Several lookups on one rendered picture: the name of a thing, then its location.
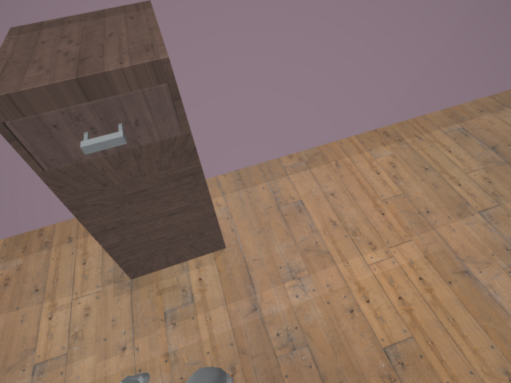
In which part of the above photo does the cabinet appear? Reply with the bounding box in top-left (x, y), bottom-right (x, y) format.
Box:
top-left (0, 1), bottom-right (226, 279)

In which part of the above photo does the drawer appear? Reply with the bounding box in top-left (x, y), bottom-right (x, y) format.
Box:
top-left (6, 83), bottom-right (183, 171)

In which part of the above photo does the handle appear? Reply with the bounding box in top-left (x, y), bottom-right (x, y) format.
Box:
top-left (80, 123), bottom-right (127, 155)

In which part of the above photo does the left robot thigh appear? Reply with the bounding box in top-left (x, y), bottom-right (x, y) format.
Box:
top-left (186, 367), bottom-right (233, 383)

